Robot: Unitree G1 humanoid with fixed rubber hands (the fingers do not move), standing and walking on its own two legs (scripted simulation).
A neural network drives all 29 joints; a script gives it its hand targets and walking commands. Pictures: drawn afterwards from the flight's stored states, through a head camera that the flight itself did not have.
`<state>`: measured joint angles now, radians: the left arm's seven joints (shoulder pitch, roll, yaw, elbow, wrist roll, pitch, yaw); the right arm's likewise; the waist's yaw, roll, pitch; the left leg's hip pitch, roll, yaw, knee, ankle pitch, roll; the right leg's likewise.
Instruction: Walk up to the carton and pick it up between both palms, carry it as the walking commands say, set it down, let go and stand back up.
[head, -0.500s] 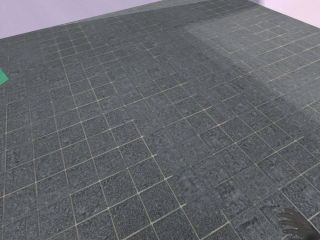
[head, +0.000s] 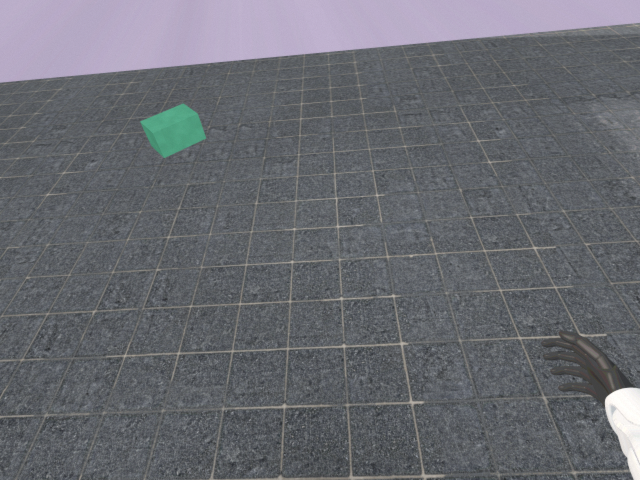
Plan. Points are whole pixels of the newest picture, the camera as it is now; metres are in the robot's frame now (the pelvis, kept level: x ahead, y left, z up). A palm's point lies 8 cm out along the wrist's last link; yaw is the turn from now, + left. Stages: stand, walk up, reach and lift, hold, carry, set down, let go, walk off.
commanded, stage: walk up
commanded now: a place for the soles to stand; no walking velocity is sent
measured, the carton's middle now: (174, 130) +2.04 +1.17 -0.68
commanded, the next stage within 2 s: none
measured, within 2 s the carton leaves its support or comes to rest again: neither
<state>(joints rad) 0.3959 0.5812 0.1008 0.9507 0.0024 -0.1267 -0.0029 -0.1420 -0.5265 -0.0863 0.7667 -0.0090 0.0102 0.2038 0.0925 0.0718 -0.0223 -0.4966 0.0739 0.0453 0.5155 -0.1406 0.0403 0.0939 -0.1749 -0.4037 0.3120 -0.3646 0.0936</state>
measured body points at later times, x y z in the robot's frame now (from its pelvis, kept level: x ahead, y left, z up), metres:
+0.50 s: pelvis +0.31 +0.02 +0.01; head +0.32 -0.01 +0.46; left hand +0.29 +0.41 -0.03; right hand +0.54 -0.26 -0.09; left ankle +0.31 +0.17 -0.67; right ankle +0.33 -0.09 -0.73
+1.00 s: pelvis +0.61 +0.16 +0.00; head +0.64 +0.16 +0.45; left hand +0.57 +0.51 -0.09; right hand +0.83 -0.12 -0.09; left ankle +0.55 +0.25 -0.73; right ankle +0.76 +0.05 -0.71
